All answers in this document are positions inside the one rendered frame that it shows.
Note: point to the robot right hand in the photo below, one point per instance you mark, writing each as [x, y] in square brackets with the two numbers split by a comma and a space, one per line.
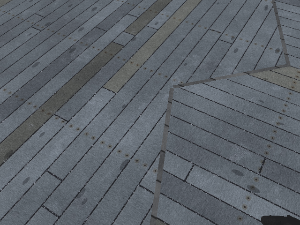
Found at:
[279, 220]

